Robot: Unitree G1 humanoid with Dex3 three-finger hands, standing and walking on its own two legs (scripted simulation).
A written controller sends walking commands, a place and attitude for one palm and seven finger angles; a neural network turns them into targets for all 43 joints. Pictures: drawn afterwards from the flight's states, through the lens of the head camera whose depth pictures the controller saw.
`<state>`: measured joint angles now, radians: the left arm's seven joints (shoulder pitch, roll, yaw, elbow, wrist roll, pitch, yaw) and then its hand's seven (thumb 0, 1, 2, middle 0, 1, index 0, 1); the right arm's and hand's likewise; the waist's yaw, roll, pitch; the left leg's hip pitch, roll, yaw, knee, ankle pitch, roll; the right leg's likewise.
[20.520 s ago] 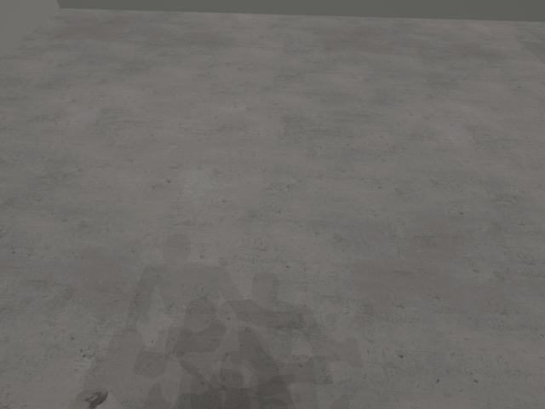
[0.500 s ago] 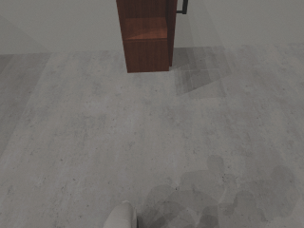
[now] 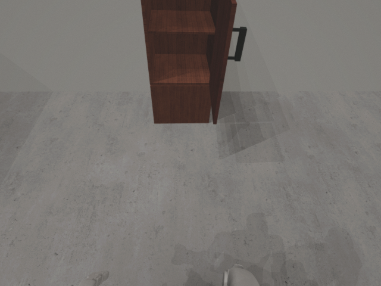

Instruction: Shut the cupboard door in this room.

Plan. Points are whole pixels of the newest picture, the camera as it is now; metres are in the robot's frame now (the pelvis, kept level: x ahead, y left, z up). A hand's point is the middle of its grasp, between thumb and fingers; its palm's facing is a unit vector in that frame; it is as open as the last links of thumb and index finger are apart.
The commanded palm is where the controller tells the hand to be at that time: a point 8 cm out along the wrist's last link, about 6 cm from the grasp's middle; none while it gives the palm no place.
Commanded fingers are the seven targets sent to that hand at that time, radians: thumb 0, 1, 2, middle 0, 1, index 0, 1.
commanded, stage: turn or walk to find it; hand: left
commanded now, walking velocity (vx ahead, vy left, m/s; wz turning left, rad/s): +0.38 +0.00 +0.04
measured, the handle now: (235, 44) +1.02 -0.15 +0.03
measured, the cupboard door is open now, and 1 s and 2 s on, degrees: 87 87 87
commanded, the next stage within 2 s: stand and wait in 0.34 s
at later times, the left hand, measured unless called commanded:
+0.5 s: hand (135, 267) +0.20 +0.14 -0.17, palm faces +0.09 -0.97 -0.23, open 7.2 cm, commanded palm none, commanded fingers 0.00 0.90 0.90 -0.20 -0.30 -0.20 -0.30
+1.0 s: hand (136, 229) +0.30 +0.16 -0.18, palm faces +0.07 -0.98 -0.18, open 7.3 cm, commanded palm none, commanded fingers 0.00 0.90 0.90 -0.20 -0.30 -0.20 -0.30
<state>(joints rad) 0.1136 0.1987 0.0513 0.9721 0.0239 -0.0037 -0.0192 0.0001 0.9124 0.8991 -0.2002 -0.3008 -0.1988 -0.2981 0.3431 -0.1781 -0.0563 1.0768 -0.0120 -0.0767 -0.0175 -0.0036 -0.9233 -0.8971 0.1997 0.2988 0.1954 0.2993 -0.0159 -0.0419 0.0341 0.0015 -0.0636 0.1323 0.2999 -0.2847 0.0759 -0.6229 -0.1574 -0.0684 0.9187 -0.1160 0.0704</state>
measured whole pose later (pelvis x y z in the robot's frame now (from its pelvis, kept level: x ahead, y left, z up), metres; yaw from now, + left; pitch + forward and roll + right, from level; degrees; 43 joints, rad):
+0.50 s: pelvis +0.22 -0.04 +0.00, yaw +2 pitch -1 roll +0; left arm 0.31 0.18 0.04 1.11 0.02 -0.07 0.01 -0.01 0.94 0.90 -0.20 -0.30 -0.20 -0.30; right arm 0.19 -0.18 -0.06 1.05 -0.02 -0.02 0.01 0.01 -0.91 -0.90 0.20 0.30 0.19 0.30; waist 0.00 0.03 0.07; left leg -0.55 0.13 0.05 0.89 -0.21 -0.03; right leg -0.13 -0.02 -0.18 0.41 -0.26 -0.04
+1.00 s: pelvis +0.30 +0.00 -0.01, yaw +1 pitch -2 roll +1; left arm 0.29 0.12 0.00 1.13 0.02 -0.01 0.04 0.00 0.91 0.90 -0.20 -0.30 -0.20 -0.30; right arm 0.14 -0.15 -0.05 1.09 0.00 -0.01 -0.03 -0.03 -0.94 -0.90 0.20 0.30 0.20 0.30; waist 0.02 0.00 0.02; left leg -0.25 0.00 0.16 0.48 -0.20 0.05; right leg -0.20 -0.09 -0.06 0.54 -0.28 0.04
